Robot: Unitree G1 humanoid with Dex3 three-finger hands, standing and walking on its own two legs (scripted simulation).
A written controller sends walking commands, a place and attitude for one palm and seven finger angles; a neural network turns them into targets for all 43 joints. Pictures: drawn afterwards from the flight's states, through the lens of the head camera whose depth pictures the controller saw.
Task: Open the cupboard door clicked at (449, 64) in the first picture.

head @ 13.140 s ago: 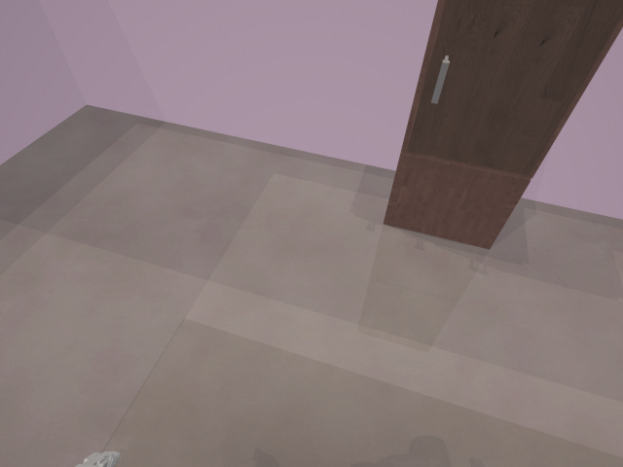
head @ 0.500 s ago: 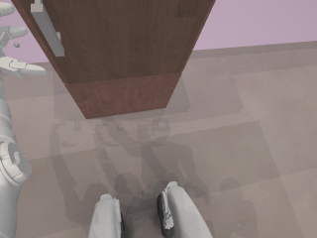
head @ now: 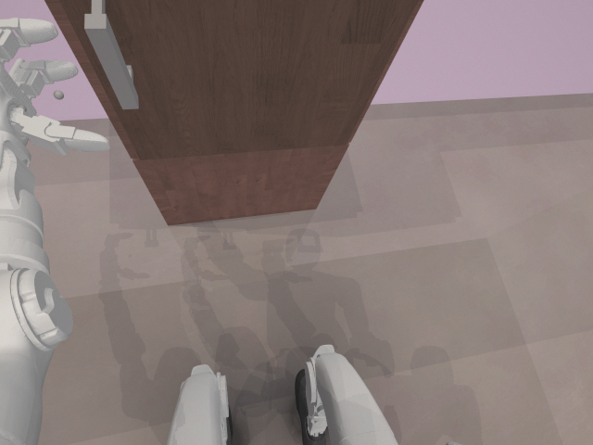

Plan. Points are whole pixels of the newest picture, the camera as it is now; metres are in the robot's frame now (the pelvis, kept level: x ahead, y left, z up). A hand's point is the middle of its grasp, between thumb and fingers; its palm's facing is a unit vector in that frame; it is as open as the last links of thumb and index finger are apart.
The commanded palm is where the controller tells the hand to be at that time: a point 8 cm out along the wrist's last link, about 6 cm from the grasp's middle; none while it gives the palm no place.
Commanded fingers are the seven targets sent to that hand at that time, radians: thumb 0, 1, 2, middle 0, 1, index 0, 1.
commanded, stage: move the hooked fingers beside the handle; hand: left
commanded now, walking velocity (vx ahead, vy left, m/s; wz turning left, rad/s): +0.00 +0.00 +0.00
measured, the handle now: (115, 54) +0.59 +0.18 +0.06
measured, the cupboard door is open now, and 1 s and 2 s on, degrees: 0 0 0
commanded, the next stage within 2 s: slide the fingers in behind the handle in 0.10 s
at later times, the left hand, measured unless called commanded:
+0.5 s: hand (76, 92) +0.54 +0.22 +0.05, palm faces +0.08 -1.00 -0.01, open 14.0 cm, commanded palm +0.51 +0.24 +0.05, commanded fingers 0.00 -0.50 0.30 -0.30 -1.20 -0.30 -1.20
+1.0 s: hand (106, 92) +0.54 +0.19 +0.05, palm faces +0.09 -1.00 -0.01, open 14.0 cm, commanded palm +0.51 +0.22 +0.05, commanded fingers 0.00 -0.50 0.30 -0.30 -1.20 -0.30 -1.20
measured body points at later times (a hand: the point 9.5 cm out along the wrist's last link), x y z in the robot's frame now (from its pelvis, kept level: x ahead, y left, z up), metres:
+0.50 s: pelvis +0.00 +0.00 +0.00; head +0.18 +0.03 +0.41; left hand +0.53 +0.27 +0.06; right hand +0.00 -0.27 -0.10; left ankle +0.00 +0.11 -0.62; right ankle +0.04 -0.14 -0.62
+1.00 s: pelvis +0.00 -0.01 +0.00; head +0.17 +0.02 +0.41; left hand +0.53 +0.24 +0.05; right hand +0.00 -0.27 -0.11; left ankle +0.00 +0.11 -0.62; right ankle +0.04 -0.14 -0.62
